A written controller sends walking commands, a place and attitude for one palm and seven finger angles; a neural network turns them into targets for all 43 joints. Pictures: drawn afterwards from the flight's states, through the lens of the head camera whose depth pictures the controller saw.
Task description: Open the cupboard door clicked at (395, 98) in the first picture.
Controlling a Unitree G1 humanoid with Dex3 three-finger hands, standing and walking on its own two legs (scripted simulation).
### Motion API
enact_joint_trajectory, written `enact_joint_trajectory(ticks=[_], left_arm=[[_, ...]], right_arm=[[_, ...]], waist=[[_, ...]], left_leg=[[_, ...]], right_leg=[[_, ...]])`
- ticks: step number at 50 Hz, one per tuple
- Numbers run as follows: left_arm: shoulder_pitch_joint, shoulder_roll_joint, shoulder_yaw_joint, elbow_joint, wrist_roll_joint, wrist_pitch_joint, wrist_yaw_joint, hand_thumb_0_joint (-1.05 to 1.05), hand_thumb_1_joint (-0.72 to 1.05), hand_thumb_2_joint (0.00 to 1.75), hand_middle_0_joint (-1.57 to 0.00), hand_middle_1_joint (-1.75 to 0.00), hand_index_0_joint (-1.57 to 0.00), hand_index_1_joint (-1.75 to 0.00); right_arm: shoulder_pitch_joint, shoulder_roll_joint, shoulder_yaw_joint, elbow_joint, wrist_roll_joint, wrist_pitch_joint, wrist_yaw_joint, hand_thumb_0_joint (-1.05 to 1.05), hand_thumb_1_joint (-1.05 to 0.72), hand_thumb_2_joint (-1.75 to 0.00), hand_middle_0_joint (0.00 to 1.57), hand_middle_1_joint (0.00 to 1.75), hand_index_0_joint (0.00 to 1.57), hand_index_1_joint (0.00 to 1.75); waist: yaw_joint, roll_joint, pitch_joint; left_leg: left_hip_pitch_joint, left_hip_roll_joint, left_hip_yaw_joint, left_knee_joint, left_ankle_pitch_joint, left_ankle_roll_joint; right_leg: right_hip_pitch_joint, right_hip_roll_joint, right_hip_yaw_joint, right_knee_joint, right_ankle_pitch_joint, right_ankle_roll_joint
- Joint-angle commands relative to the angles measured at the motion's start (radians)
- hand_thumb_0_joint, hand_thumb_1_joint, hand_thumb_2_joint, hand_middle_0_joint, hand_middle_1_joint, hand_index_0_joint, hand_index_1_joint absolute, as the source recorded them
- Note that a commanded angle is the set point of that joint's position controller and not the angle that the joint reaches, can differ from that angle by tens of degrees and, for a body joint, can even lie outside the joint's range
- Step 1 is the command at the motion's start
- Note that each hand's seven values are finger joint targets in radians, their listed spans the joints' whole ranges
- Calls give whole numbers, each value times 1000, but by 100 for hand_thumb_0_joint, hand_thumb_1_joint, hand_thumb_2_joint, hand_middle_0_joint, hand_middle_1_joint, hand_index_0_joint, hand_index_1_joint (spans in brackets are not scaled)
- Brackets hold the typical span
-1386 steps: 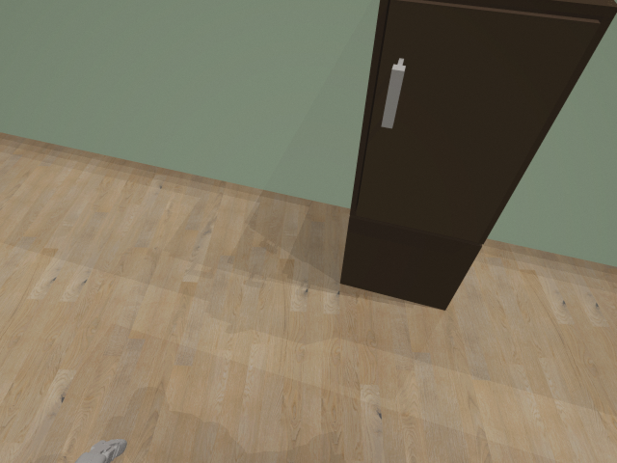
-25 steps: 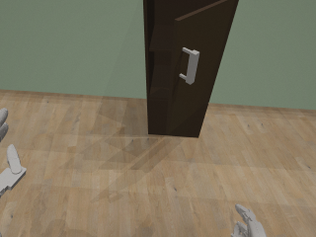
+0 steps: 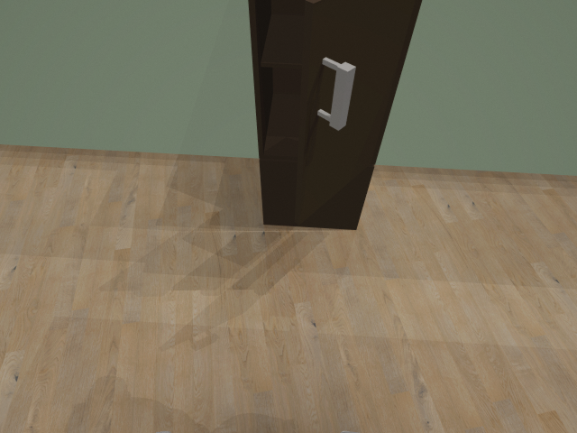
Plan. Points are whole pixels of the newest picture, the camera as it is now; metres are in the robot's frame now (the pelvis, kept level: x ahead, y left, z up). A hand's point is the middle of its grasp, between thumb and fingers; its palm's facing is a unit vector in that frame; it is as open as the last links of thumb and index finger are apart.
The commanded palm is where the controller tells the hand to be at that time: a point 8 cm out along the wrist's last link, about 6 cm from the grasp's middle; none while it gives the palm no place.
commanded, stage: let the arm hang, fingers relaxed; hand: left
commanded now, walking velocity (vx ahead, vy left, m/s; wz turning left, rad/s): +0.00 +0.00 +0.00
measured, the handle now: (333, 93) +0.71 -0.06 +0.08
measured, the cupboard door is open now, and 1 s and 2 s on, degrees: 50 50 50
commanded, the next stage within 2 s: look to check the result in 0.80 s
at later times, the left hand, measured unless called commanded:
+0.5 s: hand out of the picture +0.01 +0.18 -0.16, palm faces +0.05 -0.97 -0.22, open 7.4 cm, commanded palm none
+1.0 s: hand out of the picture +0.01 +0.17 -0.16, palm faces +0.06 -0.98 -0.18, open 7.4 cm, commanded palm none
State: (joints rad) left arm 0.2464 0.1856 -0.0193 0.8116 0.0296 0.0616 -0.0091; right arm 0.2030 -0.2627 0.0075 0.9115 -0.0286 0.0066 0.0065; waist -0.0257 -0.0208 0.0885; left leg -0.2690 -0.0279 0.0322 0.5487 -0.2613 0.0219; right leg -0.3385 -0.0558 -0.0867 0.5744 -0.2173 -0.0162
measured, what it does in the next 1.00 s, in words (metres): stands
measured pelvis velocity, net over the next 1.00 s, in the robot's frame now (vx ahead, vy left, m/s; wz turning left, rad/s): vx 0.02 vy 0.00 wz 0.01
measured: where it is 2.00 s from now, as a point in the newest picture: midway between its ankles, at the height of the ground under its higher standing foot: outside the picture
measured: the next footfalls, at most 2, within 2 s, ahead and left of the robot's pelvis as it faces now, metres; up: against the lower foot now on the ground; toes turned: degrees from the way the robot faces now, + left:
none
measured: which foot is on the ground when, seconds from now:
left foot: down 0.00-1.00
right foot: down 0.00-1.00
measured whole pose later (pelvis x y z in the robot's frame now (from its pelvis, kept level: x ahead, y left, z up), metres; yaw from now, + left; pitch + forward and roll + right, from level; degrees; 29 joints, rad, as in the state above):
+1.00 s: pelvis +0.02 +0.00 +0.01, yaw +1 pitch -2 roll +0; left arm 0.27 0.13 0.02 1.15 0.01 0.00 0.02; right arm 0.28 -0.13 0.01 1.13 -0.02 0.00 -0.03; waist 0.00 0.01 0.06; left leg -0.15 -0.02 0.01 0.42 -0.23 0.02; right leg -0.21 -0.04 -0.11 0.42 -0.18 -0.01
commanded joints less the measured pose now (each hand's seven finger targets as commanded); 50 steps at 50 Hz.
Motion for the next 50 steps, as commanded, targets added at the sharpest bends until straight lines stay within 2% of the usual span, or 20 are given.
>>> enact_joint_trajectory(ticks=[1,2,3,4,7,10,12,15,17,21,27,29,31,33,35,50], left_arm=[[2,172,55,22,-13,-62,29,0,90,90,-20,-30,-20,-30],[13,164,53,57,-15,-64,30,0,90,90,-20,-30,-20,-30],[23,145,65,80,-14,-66,33,0,90,90,-20,-30,-20,-30],[27,154,64,103,-14,-68,34,0,90,90,-20,-30,-20,-30],[12,145,58,162,-20,-67,31,0,90,90,-20,-30,-20,-30],[11,136,56,209,-20,-68,32,0,90,90,-20,-30,-20,-30],[13,125,56,231,-21,-68,33,0,90,90,-20,-30,-20,-30],[24,113,57,257,-21,-67,36,0,90,90,-20,-30,-20,-30],[36,103,56,267,-21,-67,37,0,90,90,-20,-30,-20,-30],[43,89,58,281,-21,-65,39,0,90,90,-20,-30,-20,-30],[60,65,58,293,-21,-69,42,0,90,90,-20,-30,-20,-30],[65,65,59,296,-20,-69,42,0,90,90,-20,-30,-20,-30],[65,56,58,298,-20,-70,43,0,90,90,-20,-30,-20,-30],[69,55,58,303,-21,-71,43,0,90,90,-20,-30,-20,-30],[72,55,59,305,-20,-73,42,0,90,90,-20,-30,-20,-30],[72,56,55,315,-20,-76,41,0,90,90,-20,-30,-20,-30]], right_arm=[[3,-65,-15,-9,5,-12,-11,0,-90,-90,20,30,20,30],[12,-56,-14,8,6,-9,-14,0,-90,-90,20,30,20,30],[26,-45,-21,23,2,-6,-17,0,-90,-90,20,30,20,30],[39,-47,-21,32,5,-3,-18,0,-90,-90,20,30,20,30],[86,-27,-21,78,6,7,-21,0,-90,-90,20,30,20,30],[138,-11,-24,117,6,11,-23,0,-90,-90,20,30,20,30],[165,-1,-23,141,5,10,-25,0,-90,-90,20,30,20,30],[174,16,-20,163,6,6,-27,0,-90,-90,20,30,20,30],[179,19,-19,171,5,4,-29,0,-90,-90,20,30,20,30],[183,38,-16,188,4,1,-31,0,-90,-90,20,30,20,30],[176,50,-15,198,6,-8,-36,0,-90,-90,20,30,20,30],[171,53,-15,197,8,-10,-37,0,-90,-90,20,30,20,30],[173,60,-15,202,7,-11,-38,0,-90,-90,20,30,20,30],[171,59,-16,204,7,-12,-40,0,-90,-90,20,30,20,30],[169,61,-16,202,8,-13,-40,0,-90,-90,20,30,20,30],[157,45,-15,207,9,-13,-42,0,-90,-90,20,30,20,30]], waist=[[30,144,-143],[31,155,-137],[32,195,-135],[33,173,-121],[23,118,-55],[16,-2,-22],[11,-20,-20],[16,-14,-13],[20,-36,-10],[23,-8,9],[29,35,-9],[35,33,3],[31,30,4],[31,57,-5],[31,36,-5],[23,22,5]], left_leg=[[-39,94,-120,-156,63,10],[-38,91,-116,-158,49,5],[-44,91,-114,-160,26,5],[-37,93,-111,-152,32,4],[-46,88,-109,-173,-34,1],[-30,80,-92,-163,-40,3],[-1,81,-85,-159,-19,5],[-8,89,-93,-182,-10,9],[-15,89,-91,-190,-9,10],[-31,93,-97,-212,-19,11],[-29,105,-110,-235,16,11],[-37,105,-110,-237,20,11],[-30,104,-108,-242,31,10],[-19,102,-105,-239,40,8],[-14,104,-102,-233,60,8],[16,105,-96,-235,73,6]], right_leg=[[180,-70,131,-160,-36,-26],[184,-71,134,-174,-40,-29],[191,-74,129,-188,-47,-35],[189,-76,124,-201,-38,-36],[150,-80,129,-249,-131,-38],[116,-90,132,-289,-199,-41],[93,-90,131,-297,-208,-42],[104,-81,114,-282,-183,-35],[117,-77,114,-280,-173,-31],[119,-69,107,-267,-160,-27],[160,-60,91,-237,-65,-22],[166,-60,83,-234,-51,-20],[168,-62,87,-234,-38,-21],[173,-64,87,-237,-27,-21],[179,-66,82,-237,-10,-20],[173,-66,85,-251,-10,-18]])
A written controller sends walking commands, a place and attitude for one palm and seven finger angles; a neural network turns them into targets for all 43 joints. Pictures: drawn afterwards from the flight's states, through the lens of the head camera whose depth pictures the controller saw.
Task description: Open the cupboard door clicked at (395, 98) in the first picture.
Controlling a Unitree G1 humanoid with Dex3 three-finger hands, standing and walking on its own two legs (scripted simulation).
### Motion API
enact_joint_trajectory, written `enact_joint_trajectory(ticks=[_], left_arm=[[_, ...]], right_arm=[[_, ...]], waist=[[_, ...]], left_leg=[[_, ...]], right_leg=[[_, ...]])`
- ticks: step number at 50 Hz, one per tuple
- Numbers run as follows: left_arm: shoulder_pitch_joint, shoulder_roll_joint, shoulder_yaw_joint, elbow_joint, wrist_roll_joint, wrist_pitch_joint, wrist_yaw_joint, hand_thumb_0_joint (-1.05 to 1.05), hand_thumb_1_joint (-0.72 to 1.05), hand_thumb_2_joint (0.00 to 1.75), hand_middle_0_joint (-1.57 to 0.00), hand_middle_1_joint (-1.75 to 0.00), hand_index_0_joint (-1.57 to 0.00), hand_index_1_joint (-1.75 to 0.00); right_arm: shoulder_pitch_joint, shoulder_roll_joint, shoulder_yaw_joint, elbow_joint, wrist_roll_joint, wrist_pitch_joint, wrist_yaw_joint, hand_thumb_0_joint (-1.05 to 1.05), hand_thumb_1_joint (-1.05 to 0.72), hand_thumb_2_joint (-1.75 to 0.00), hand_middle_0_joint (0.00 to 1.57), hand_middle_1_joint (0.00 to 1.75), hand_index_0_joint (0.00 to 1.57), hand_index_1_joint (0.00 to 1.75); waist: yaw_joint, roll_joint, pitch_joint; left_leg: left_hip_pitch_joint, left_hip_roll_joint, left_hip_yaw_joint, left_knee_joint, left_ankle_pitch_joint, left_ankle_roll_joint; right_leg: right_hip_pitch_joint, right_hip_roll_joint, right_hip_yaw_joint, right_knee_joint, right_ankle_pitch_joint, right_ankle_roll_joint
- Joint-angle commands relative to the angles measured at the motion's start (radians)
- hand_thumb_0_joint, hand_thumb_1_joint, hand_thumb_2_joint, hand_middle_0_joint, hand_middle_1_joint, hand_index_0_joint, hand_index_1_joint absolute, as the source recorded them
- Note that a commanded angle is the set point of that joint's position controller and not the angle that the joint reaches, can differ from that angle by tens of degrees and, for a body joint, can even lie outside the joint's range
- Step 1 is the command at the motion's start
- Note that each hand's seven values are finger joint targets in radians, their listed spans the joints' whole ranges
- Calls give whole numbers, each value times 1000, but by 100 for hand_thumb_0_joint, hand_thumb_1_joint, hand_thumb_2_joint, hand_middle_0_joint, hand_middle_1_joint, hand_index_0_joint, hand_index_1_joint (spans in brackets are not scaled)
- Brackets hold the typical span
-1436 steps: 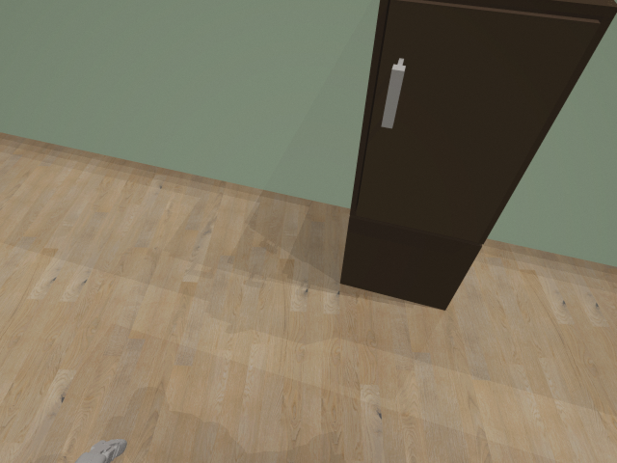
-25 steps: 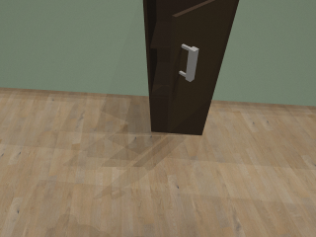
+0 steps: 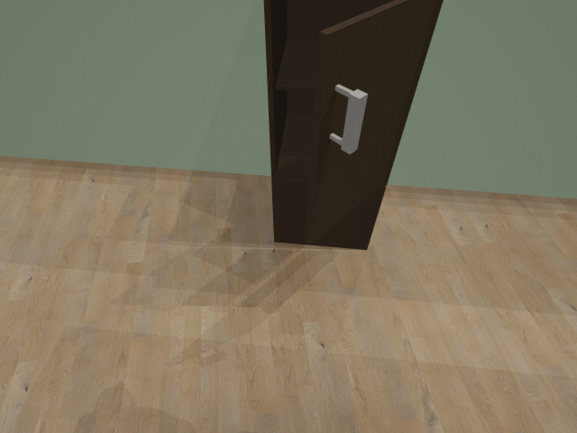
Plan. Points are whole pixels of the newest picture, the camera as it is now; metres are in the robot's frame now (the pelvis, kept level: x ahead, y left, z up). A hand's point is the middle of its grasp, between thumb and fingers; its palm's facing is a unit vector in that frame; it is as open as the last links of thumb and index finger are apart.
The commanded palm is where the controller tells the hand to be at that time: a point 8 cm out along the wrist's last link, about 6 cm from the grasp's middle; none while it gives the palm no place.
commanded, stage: look to check the result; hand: left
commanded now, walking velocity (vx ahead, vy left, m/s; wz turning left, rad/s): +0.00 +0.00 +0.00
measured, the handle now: (345, 119) +0.68 -0.07 +0.07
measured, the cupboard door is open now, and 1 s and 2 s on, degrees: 50 50 50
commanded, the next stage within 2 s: walk to a spot facing it in 0.40 s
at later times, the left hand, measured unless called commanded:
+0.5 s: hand out of the picture +0.02 +0.17 -0.17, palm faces +0.05 -0.98 -0.19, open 7.4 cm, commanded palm none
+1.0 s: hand out of the picture +0.09 +0.16 -0.18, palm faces -0.10 -0.95 -0.29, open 7.4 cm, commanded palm none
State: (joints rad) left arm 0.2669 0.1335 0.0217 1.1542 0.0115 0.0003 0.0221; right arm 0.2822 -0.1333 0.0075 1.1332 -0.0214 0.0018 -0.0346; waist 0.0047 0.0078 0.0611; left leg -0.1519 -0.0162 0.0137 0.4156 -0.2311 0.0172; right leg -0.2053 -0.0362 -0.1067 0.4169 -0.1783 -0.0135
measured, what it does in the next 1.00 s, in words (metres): stands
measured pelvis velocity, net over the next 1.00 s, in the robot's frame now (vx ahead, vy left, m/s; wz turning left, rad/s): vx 0.01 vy -0.04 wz -0.18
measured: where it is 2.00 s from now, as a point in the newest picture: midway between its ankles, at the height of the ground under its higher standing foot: outside the picture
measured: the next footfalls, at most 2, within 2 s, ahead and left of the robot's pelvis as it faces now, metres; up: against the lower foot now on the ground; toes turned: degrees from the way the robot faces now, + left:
left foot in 1.68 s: +0.14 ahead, +0.08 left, +0.00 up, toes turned -34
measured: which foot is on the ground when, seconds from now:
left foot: down 0.00-0.98, up 1.00-1.00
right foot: down 0.00-1.00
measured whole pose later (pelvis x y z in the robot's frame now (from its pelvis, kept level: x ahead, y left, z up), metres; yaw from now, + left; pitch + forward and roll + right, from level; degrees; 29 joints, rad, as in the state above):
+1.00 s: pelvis +0.01 -0.04 -0.02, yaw -10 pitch -1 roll +2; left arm 0.20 0.19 0.09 1.01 0.03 0.04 -0.02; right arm 0.23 -0.21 -0.05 1.02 -0.03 0.03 -0.05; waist 0.02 0.05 0.12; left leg -0.23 0.09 0.15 0.67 -0.39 -0.03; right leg -0.31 0.02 -0.05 0.67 -0.32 -0.05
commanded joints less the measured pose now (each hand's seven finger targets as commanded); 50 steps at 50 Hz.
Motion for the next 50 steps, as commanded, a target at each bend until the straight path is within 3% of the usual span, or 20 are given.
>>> enact_joint_trajectory(ticks=[1,25,28,31,35,40,42,44,45,47,48,49,50], left_arm=[[52,107,15,-28,-3,-15,10,0,90,90,-20,-30,-20,-30],[30,125,16,-29,-3,-19,9,0,90,90,-20,-30,-20,-30],[33,110,17,-33,-3,-12,8,0,90,90,-20,-30,-20,-30],[9,138,39,-56,1,4,4,0,90,90,-20,-30,-20,-30],[-14,157,63,-100,6,21,-7,0,90,90,-20,-30,-20,-30],[-38,140,76,-158,13,32,-23,0,90,90,-20,-30,-20,-30],[-46,128,80,-179,14,38,-30,0,90,90,-20,-30,-20,-30],[-64,121,83,-202,14,41,-34,0,90,90,-20,-30,-20,-30],[-63,122,83,-207,12,39,-35,0,90,90,-20,-30,-20,-30],[-1,123,86,-196,10,28,-38,0,90,90,-20,-30,-20,-30],[66,158,94,-181,15,17,-34,0,90,90,-20,-30,-20,-30],[122,285,119,-167,28,2,-15,0,90,90,-20,-30,-20,-30],[151,303,115,-158,8,8,-5,0,90,90,-20,-30,-20,-30]], right_arm=[[77,-85,-14,-12,2,-9,-2,0,-90,-90,20,30,20,30],[45,-108,-14,-7,3,-16,-4,0,-90,-90,20,30,20,30],[51,-97,-15,-3,1,-10,-9,0,-90,-90,20,30,20,30],[51,-110,-30,-16,2,4,-16,0,-90,-90,20,30,20,30],[34,-140,-53,-62,1,14,-22,0,-90,-90,20,30,20,30],[14,-198,-78,-116,-3,9,-28,0,-90,-90,20,30,20,30],[-4,-217,-85,-136,-7,5,-29,0,-90,-90,20,30,20,30],[-11,-221,-87,-155,-11,2,-27,0,-90,-90,20,30,20,30],[-26,-224,-88,-163,-15,1,-27,0,-90,-90,20,30,20,30],[-61,-234,-91,-179,-13,4,-24,0,-90,-90,20,30,20,30],[-79,-230,-94,-193,-4,8,-21,0,-90,-90,20,30,20,30],[-79,-154,-86,-235,14,9,-14,0,-90,-90,20,30,20,30],[-131,-171,-88,-244,11,24,-12,0,-90,-90,20,30,20,30]], waist=[[-6,-3,24],[-2,-14,17],[-6,-6,15],[-11,0,17],[-14,-11,6],[-10,100,-18],[-7,170,-17],[-9,187,-8],[2,162,2],[38,106,-15],[69,-5,-51],[78,-373,-86],[100,-324,-62]], left_leg=[[-97,94,-79,-104,52,11],[-67,101,-82,-112,116,10],[-38,109,-61,-92,117,6],[-42,122,-28,-45,91,3],[-53,150,-16,-14,32,12],[-51,273,-108,-72,20,75],[-47,350,-134,-101,112,126],[-20,382,-131,-87,256,162],[-25,381,-98,-52,329,154],[-35,324,-6,79,380,91],[-78,245,60,246,294,29],[-338,88,159,507,-148,-48],[-385,47,40,667,-407,-61]], right_leg=[[46,-84,105,-89,-37,-21],[82,-87,98,-94,29,-21],[49,-85,117,-87,50,-22],[9,-87,137,-47,87,-31],[-50,-72,164,11,79,-39],[-120,10,128,198,15,-14],[-156,32,93,359,-197,0],[-196,21,92,438,-313,5],[-182,12,90,400,-314,4],[-72,19,65,207,-162,1],[36,-10,130,33,108,-14],[200,-272,521,-85,445,-99],[165,-335,578,-82,598,-168]])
